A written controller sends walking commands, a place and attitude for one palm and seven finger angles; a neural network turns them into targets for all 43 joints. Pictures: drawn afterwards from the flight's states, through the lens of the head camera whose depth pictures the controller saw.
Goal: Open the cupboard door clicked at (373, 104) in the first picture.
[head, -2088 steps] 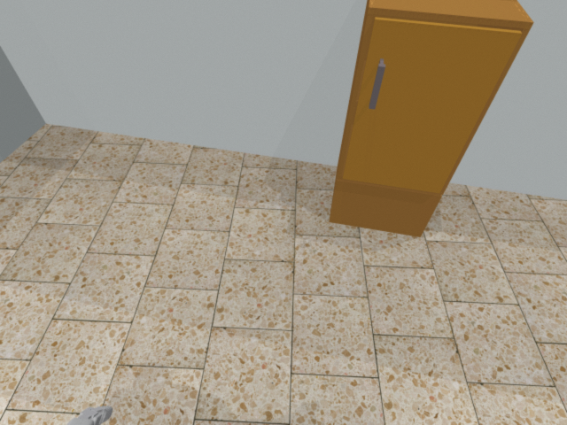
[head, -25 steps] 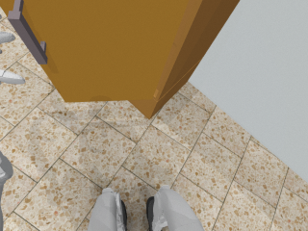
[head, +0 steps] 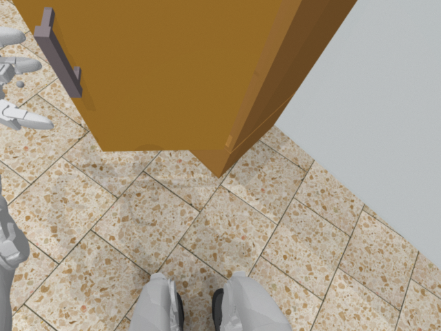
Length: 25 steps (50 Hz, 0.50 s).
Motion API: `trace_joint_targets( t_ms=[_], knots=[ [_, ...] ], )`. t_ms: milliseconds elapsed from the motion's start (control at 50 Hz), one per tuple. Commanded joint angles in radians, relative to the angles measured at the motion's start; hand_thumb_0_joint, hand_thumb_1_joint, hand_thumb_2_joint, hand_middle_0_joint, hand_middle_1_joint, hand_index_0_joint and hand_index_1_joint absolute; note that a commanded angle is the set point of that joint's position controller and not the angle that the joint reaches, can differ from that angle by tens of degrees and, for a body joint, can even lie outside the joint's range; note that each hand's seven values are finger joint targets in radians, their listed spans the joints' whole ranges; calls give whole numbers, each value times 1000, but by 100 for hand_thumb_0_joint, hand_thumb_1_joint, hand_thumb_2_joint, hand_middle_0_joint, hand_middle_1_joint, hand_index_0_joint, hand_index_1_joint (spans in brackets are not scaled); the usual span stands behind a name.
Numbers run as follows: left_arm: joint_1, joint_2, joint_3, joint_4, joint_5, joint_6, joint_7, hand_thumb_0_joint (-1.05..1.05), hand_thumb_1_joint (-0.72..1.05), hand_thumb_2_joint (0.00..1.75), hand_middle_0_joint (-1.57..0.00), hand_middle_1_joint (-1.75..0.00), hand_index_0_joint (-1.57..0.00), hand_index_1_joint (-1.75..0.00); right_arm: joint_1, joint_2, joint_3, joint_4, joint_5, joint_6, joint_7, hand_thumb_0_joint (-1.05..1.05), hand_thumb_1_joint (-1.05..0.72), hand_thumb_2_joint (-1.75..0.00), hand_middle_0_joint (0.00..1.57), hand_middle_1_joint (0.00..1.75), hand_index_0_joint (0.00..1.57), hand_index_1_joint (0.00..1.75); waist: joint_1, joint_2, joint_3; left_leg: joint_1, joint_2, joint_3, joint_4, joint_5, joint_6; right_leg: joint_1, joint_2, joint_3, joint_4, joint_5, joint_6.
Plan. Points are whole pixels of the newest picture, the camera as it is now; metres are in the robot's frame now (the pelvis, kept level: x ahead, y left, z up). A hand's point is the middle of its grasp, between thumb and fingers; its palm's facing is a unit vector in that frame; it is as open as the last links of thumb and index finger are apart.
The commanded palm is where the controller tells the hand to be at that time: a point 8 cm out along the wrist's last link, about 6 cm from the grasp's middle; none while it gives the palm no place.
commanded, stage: slide the fingers in behind the handle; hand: left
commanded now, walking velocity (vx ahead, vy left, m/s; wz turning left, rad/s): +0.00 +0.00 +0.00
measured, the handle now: (63, 57) +0.56 +0.23 +0.05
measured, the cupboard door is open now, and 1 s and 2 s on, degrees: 49 49 48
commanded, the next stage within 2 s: close the thumb around the handle in 1.68 s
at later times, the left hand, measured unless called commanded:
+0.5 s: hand (38, 82) +0.50 +0.26 +0.06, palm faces +0.02 -1.00 -0.01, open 14.0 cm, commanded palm +0.49 +0.29 +0.05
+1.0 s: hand (59, 84) +0.50 +0.23 +0.05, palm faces +0.02 -1.00 +0.00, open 14.0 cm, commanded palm +0.49 +0.26 +0.05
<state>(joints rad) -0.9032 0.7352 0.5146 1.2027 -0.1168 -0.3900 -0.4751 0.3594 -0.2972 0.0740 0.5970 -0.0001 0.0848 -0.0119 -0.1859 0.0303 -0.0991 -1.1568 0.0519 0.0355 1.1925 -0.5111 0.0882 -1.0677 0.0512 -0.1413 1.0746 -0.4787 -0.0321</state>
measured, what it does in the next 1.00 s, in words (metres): stands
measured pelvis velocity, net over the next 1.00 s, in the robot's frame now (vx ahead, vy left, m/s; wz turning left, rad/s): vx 0.00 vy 0.00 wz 0.00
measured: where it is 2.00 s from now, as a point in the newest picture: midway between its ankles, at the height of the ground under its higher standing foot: outside the picture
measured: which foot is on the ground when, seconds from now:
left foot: down 0.00-1.00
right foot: down 0.00-1.00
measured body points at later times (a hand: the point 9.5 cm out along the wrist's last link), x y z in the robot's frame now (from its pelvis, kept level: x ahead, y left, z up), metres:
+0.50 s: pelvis +0.00 +0.00 +0.00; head +0.16 +0.04 +0.42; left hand +0.50 +0.31 +0.06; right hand +0.00 -0.27 -0.10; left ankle +0.02 +0.06 -0.64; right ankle +0.01 -0.11 -0.64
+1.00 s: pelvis +0.00 +0.00 +0.00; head +0.16 +0.03 +0.42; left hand +0.50 +0.28 +0.06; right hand +0.01 -0.27 -0.10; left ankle +0.02 +0.06 -0.64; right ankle +0.01 -0.11 -0.64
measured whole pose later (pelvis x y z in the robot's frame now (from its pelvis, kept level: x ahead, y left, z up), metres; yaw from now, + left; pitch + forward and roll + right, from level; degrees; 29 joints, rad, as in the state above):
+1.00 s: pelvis +0.00 +0.00 +0.00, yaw +0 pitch +26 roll -6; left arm -0.87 0.59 0.44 1.16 -0.12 -0.42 -0.35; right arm 0.36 -0.28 0.06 0.62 0.00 0.09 0.01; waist -0.18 0.03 -0.11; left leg -1.13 0.05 0.04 1.18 -0.51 0.08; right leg -1.05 0.05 -0.13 1.08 -0.49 -0.04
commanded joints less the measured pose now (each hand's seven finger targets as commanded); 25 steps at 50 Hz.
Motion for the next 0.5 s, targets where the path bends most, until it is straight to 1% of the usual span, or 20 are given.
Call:
trace_joint_targets(
  t_ms=[0,20,40,80,100,140,160,180,200,220,260,280,300,340,360,380,400,440,460,480],
  knots=[
    [-411,327,33,-191,-15,-66,6,0,-50,30,-30,-120,-30,-120,200,-216,-76,-16,-4,-15,-22,0,-90,-90,20,30,20,30,-13,227,-511,566,13,-181,-118,508,-71,51,19,81,-87,241,4],
    [-410,333,44,-207,-19,-71,6,0,-50,30,-30,-120,-30,-120,203,-216,-77,-20,-4,-17,-22,0,-90,-90,20,30,20,30,-4,239,-531,581,12,-181,-112,535,-72,55,20,82,-80,255,0],
    [-405,328,33,-198,-16,-68,3,0,-50,30,-30,-120,-30,-120,204,-216,-76,-18,-4,-15,-21,0,-90,-90,20,30,20,30,-7,236,-545,589,14,-184,-112,541,-74,54,20,81,-82,256,3],
    [-396,327,28,-184,-13,-61,-1,0,-50,30,-30,-120,-30,-120,201,-216,-73,-18,-3,-15,-21,0,-90,-90,20,30,20,30,-8,231,-530,571,14,-182,-113,513,-72,53,20,81,-84,244,3],
    [-409,304,10,-190,-17,-58,-4,0,-50,30,-30,-120,-30,-120,198,-214,-73,-17,-2,-14,-21,0,-90,-90,20,30,20,30,-18,230,-524,563,12,-177,-110,500,-67,49,19,84,-87,246,6],
    [-405,297,10,-205,-26,-61,-7,0,-50,30,-30,-120,-30,-120,203,-215,-75,-18,-2,-14,-21,0,-90,-90,20,30,20,30,-11,238,-546,598,16,-186,-114,528,-72,40,21,80,-84,249,3],
    [-390,297,18,-201,-29,-58,-7,0,-50,30,-30,-120,-30,-120,203,-213,-76,-19,-3,-14,-20,0,-90,-90,20,30,20,30,-6,235,-550,580,13,-178,-111,517,-68,57,20,83,-86,253,5],
    [-384,294,16,-191,-29,-52,-7,0,-50,30,-30,-120,-30,-120,204,-213,-75,-18,-2,-14,-20,0,-90,-90,20,30,20,30,-12,211,-538,558,12,-174,-110,507,-64,69,20,85,-88,260,6],
    [-377,321,38,-190,-26,-49,-2,0,-50,30,-30,-120,-30,-120,206,-216,-76,-19,-2,-15,-20,0,-90,-90,20,30,20,30,-5,193,-533,536,10,-172,-113,504,-61,92,20,84,-86,267,5],
    [-372,303,28,-188,-31,-49,-2,0,-50,30,-30,-120,-30,-120,206,-213,-75,-23,0,-15,-19,0,-90,-90,20,30,20,30,-2,212,-536,541,8,-170,-109,517,-62,83,22,85,-81,273,2],
    [-397,290,13,-206,-24,-51,8,0,-50,30,-30,-120,-30,-120,208,-210,-74,-20,-2,-13,-18,0,-90,-90,20,30,20,30,-7,219,-532,558,12,-175,-114,511,-65,66,20,84,-84,261,5],
    [-403,264,-8,-218,-24,-54,12,0,-50,30,-30,-120,-30,-120,205,-207,-74,-18,-1,-13,-15,0,-90,-90,20,30,20,30,-9,234,-530,567,12,-175,-117,494,-65,53,20,85,-88,246,5],
    [-398,276,8,-222,-23,-58,21,0,-50,30,-30,-120,-30,-120,206,-208,-77,-16,-3,-13,-14,0,-90,-90,20,30,20,30,-4,232,-525,569,13,-177,-122,487,-67,55,20,83,-90,240,3],
    [-412,263,5,-231,-27,-67,30,0,-50,30,-30,-120,-30,-120,208,-210,-80,-13,-4,-13,-14,0,-90,-90,20,30,20,30,-13,218,-542,587,16,-187,-122,499,-70,42,21,79,-87,239,4],
    [-414,269,9,-227,-25,-68,35,0,-50,30,-30,-120,-30,-120,209,-209,-79,-12,-4,-14,-15,0,-90,-90,20,30,20,30,-9,213,-534,578,13,-183,-122,497,-69,57,20,82,-88,242,3],
    [-407,258,4,-240,-23,-71,40,0,-50,30,-30,-120,-30,-120,209,-205,-79,-13,-6,-14,-13,0,-90,-90,20,30,20,30,-3,231,-548,585,11,-180,-125,503,-69,65,19,83,-89,245,3],
    [-388,239,-5,-233,-22,-68,43,0,-50,30,-30,-120,-30,-120,207,-202,-80,-14,-4,-13,-11,0,-90,-90,20,30,20,30,-4,230,-543,586,11,-176,-127,500,-68,66,19,83,-93,248,3],
    [-383,246,6,-256,-24,-75,52,0,-50,30,-30,-120,-30,-120,211,-202,-83,-12,-6,-12,-8,0,-90,-90,20,30,20,30,4,236,-565,619,14,-183,-129,552,-75,70,21,80,-90,268,2],
    [-362,241,8,-250,-22,-74,57,0,-50,30,-30,-120,-30,-120,209,-201,-83,-16,-7,-10,-7,0,-90,-90,20,30,20,30,10,224,-559,613,14,-182,-132,546,-75,76,20,78,-91,263,2],
    [-361,223,-3,-250,-24,-72,61,0,-50,30,-30,-120,-30,-120,204,-197,-83,-17,-5,-10,-5,0,-90,-90,20,30,20,30,5,215,-546,597,11,-174,-133,521,-70,85,21,81,-96,262,4]
  ],
)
